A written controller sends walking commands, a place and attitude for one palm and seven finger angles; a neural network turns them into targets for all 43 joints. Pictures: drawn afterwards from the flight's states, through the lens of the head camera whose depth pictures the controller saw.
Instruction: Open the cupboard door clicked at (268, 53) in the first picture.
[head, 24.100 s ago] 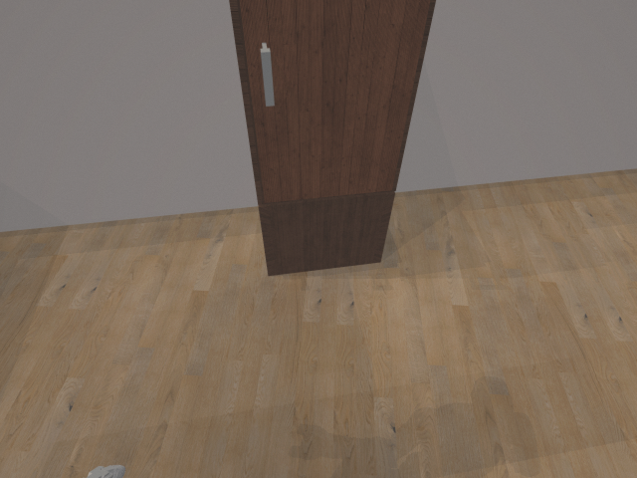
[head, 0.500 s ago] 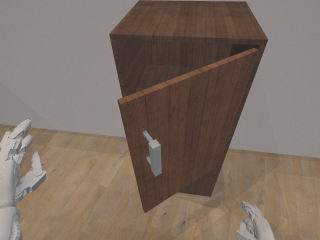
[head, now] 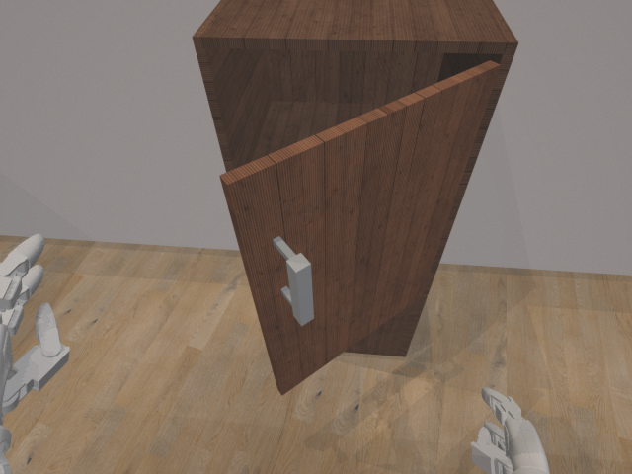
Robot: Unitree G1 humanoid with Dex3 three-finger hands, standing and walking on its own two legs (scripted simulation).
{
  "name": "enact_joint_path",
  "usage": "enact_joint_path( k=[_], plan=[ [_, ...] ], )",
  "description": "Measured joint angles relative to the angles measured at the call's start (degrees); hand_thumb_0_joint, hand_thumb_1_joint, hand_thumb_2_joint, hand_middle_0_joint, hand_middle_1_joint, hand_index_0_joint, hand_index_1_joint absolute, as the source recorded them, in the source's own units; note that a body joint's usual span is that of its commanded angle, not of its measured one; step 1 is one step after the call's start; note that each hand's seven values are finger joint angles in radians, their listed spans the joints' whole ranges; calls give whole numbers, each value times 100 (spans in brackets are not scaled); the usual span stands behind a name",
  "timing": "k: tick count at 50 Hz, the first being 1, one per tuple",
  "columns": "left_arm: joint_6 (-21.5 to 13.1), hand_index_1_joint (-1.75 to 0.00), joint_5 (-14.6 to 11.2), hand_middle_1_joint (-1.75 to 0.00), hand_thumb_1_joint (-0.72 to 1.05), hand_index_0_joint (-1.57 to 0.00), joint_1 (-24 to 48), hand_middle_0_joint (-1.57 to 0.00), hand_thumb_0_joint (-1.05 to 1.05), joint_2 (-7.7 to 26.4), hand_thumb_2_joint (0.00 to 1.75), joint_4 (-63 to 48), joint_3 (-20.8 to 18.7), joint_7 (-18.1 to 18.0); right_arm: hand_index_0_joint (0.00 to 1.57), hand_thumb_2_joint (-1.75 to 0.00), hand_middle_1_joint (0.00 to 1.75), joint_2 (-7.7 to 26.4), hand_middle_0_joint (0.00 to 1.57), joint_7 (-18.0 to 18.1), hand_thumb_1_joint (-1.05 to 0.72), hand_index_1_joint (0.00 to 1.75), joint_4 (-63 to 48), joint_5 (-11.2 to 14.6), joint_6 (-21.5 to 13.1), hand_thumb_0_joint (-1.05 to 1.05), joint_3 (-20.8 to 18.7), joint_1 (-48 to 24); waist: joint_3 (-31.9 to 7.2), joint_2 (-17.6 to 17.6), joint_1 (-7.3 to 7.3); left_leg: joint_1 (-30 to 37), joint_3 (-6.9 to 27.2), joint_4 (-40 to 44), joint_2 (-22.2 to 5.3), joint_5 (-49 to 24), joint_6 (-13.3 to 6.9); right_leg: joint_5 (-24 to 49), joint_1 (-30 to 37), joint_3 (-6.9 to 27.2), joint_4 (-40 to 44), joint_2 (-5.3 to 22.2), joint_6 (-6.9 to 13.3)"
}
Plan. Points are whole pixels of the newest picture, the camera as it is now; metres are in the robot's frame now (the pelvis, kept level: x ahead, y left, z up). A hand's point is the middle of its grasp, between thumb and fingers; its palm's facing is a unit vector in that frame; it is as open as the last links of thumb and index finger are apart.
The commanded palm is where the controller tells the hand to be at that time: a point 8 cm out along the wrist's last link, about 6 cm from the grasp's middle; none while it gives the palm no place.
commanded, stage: step back with the hand held close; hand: left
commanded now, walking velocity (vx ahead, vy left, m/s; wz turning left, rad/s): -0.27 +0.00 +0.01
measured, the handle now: (292, 281) +0.34 +0.06 +0.06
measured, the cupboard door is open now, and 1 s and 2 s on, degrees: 41 41 41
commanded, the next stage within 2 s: stop stepping back and stand still in 0.94 s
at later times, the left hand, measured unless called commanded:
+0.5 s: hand out of the picture +0.12 +0.29 +0.15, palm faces +0.44 -0.79 -0.44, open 7.4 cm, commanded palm +0.06 +0.33 +0.17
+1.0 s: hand out of the picture +0.05 +0.29 +0.16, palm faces +0.34 -0.84 -0.43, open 7.4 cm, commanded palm +0.00 +0.33 +0.17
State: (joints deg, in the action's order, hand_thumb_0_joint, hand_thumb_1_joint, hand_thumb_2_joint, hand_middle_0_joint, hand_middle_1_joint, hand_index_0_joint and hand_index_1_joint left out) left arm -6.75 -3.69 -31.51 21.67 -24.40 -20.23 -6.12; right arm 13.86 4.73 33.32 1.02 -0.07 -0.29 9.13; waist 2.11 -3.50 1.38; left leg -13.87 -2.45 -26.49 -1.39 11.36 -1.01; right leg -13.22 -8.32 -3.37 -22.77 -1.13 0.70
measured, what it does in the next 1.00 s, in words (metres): walks backwards: right foot, then left foot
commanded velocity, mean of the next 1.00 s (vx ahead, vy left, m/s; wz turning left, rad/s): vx -0.33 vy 0.00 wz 0.01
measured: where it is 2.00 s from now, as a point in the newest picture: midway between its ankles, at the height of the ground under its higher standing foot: outside the picture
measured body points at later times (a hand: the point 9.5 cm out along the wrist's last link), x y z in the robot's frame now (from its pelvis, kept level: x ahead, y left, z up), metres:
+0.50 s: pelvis -0.08 +0.03 -0.02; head -0.06 +0.05 +0.43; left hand +0.09 +0.33 +0.17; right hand +0.09 -0.21 -0.10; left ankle +0.03 +0.11 -0.74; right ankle -0.01 -0.11 -0.74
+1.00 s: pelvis -0.16 +0.04 -0.02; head -0.15 +0.07 +0.43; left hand +0.03 +0.33 +0.18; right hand +0.02 -0.20 -0.09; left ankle -0.06 +0.11 -0.74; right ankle -0.23 -0.08 -0.74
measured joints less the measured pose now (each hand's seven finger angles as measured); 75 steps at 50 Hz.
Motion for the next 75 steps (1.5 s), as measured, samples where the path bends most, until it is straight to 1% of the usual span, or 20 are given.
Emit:
enact_joint_path(
  k=[12, 26, 28, 30, 33, 37, 42, 44, 46, 48, 52, 56, 59, 61, 63, 66, 68, 70, 73, 75],
  plan=[
    [-160, -31, 41, -30, 89, -21, -118, -21, 2, 326, 90, -587, -274, -192, 20, -90, 30, -84, 21, 69, -90, 30, -178, 11, -62, 1, -17, 125, 122, 251, -66, -536, -62, -327, 69, -162, -142, 93, -623, 44, -506, 99, -95],
    [-379, -31, 154, -30, 88, -21, -37, -21, 2, 85, 90, -753, -222, -402, 21, -90, 30, -105, 21, 43, -90, 30, 99, -72, -352, 1, 39, 333, 125, 237, -69, -1216, 122, -1114, 161, 254, -109, 199, -1117, -18, -943, 130, -160],
    [-386, -31, 163, -30, 88, -21, 51, -21, 2, 114, 90, -772, -254, -410, 21, -90, 30, -102, 21, 83, -90, 30, 137, -84, -382, 1, 34, 336, 169, 214, -93, -1206, 124, -1026, 135, -159, -258, -238, -1208, 28, -1202, 67, -185],
    [-383, -31, 190, -30, 88, -21, 183, -21, 2, 203, 90, -739, -343, -390, 20, -90, 30, -183, 21, 87, -90, 30, 163, -122, -449, 1, -8, 351, 204, 201, -146, -1173, 176, -850, 144, -437, -370, -860, -1356, 244, -2066, -106, -165],
    [-435, -31, 154, -30, 88, -21, 186, -21, 2, 374, 90, -740, -530, -405, 20, -90, 30, -366, 21, -11, -90, 30, 232, -158, -543, 1, -6, 385, 91, 261, -173, -1093, 255, -365, 156, -697, -366, -1290, -1297, 384, -2887, -306, -113],
    [-432, -30, 55, -30, 89, -21, -40, -21, 2, 342, 90, -868, -548, -437, 20, -90, 30, -478, 21, -146, -90, 30, 254, -186, -613, 1, 85, 351, -183, 270, -95, -1066, 211, 343, 78, -1172, -307, -1564, -705, 243, -2332, -347, -57],
    [-448, -30, -55, -30, 89, -21, -93, -21, 2, 410, 90, -840, -439, -305, 21, -90, 30, -484, 21, -238, -90, 30, 144, -211, -558, 1, 167, 31, -308, 416, 71, -1400, -55, 629, 143, -1551, -143, -949, 263, 259, -160, -164, 184],
    [-499, -30, -56, -30, 89, -21, 45, -21, 2, 328, 90, -717, -272, -215, 21, -90, 30, -384, 21, -220, -90, 30, 257, -190, -485, 1, 151, -182, -131, 203, 99, -1596, 53, 83, 30, -947, 6, -714, 249, 264, -164, -291, 100],
    [-498, -30, -37, -30, 89, -21, 77, -21, 2, 360, 90, -693, -164, -137, 21, -90, 30, -358, 21, -180, -90, 30, 374, -132, -445, 1, 144, -170, -118, 225, 102, -1635, 189, -682, 96, -230, 117, -734, 243, 295, -301, -290, 22],
    [-482, -31, -12, -30, 88, -21, -6, -21, 2, 420, 90, -732, -194, -86, 21, -90, 30, -337, 21, -113, -90, 30, 375, -105, -376, 1, 173, -45, -227, 330, 75, -1376, 239, -963, 148, -203, 150, -811, 196, 357, -453, -258, -21],
    [-434, -31, -40, -30, 88, -21, 353, -21, 2, 547, 90, -586, -327, -45, 21, -90, 30, -286, 21, -18, -90, 30, 324, -89, -361, 1, 122, -68, -57, 540, -21, -1006, 185, -336, 268, -573, -239, -1043, -267, 501, -1254, -187, -142],
    [-338, -31, -79, -30, 89, -21, 294, -21, 2, 630, 90, -661, -463, -89, 20, -90, 30, -284, 21, -147, -90, 30, 174, -166, -566, 1, 40, -115, 122, 487, -164, -894, 196, 318, 145, -1156, -254, -1603, -868, 585, -2392, -391, -117],
    [-268, -30, -83, -30, 89, -21, -191, -21, 2, 655, 90, -895, -479, -157, 20, -90, 30, -303, 21, -170, -90, 30, 28, -150, -610, 1, 21, 89, 1, 434, -304, -894, 264, 635, 116, -1301, -166, -1662, -672, 294, -1966, -373, -36],
    [-214, -30, -58, -30, 89, -21, -450, -21, 2, 697, 90, -979, -479, -178, 20, -90, 30, -314, 21, -149, -90, 30, -18, -161, -609, 1, 8, 249, -115, 444, -355, -1019, 286, 661, 187, -1021, -37, -1684, -283, 89, -1158, -350, 53],
    [-211, -31, -28, -30, 89, -21, -603, -21, 2, 722, 90, -1044, -518, -175, 20, -90, 30, -282, 21, -133, -90, 30, 24, -167, -567, 1, -1, 298, -139, 480, -289, -1424, 238, -7, 271, -200, 149, -1096, -132, 25, -478, -273, 212],
    [-163, -31, 15, -30, 88, -21, -572, -21, 2, 536, 90, -967, -410, -136, 20, -90, 30, -213, 21, -94, -90, 30, 425, -185, -413, 1, -23, 429, -304, 475, -32, -1931, 327, -2324, 349, 387, 295, -375, -325, 33, -591, -188, 316],
    [-196, -31, 91, -30, 88, -22, -345, -21, 2, 342, 90, -692, -354, -185, 20, -90, 30, -209, 21, -26, -90, 30, 640, -182, -391, 1, 2, 614, -514, 550, 104, -1740, 209, -2838, 265, 546, 246, -322, -354, 56, -523, -78, 275],
    [-239, -31, 179, -30, 88, -21, 15, -21, 1, 145, 90, -338, -307, -273, 20, -90, 30, -192, 21, 47, -90, 30, 746, -183, -473, 1, 27, 774, -644, 603, 139, -1206, 81, -2373, 125, 822, 118, -244, -401, 16, -510, 38, 235],
    [-252, -31, 244, -30, 88, -21, 518, -21, 1, -104, 90, -8, -186, -394, 20, -90, 30, -66, 21, 142, -90, 30, 720, -180, -667, 1, 26, 921, -706, 476, -3, -215, 65, -915, -70, 1147, -58, -322, -588, -157, -793, 100, 144],
    [-268, -30, 232, -30, 89, -21, 671, -21, 2, -134, 90, 8, -181, -426, 20, -90, 30, -67, 21, 151, -90, 30, 672, -160, -734, 1, -5, 817, -539, 497, -149, -102, 108, -620, -10, 669, -50, -511, -775, -130, -1206, 166, 63]
  ],
)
